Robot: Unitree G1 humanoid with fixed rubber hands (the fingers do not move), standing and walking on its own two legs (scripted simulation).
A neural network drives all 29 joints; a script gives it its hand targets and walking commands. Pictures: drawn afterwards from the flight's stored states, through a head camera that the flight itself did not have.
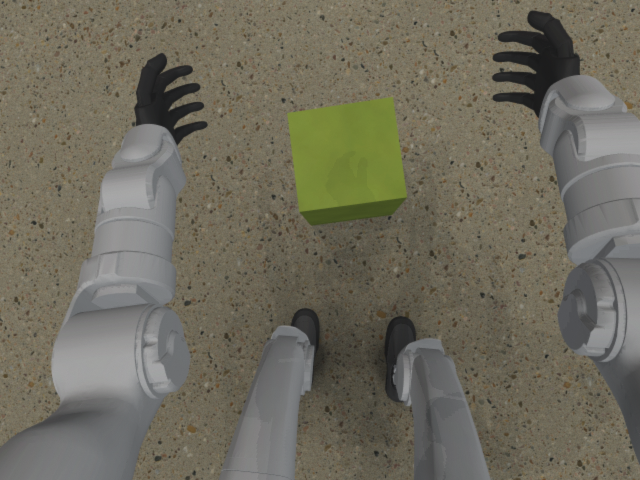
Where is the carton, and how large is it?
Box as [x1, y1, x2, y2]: [287, 97, 406, 225]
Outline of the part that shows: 392,97 287,113 299,211 311,225 391,214 406,197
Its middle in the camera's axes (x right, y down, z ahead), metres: +0.06 -0.17 +0.88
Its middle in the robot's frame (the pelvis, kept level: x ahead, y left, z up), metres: +0.57 +0.05 -0.54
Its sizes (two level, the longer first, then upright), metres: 0.210 0.200 0.250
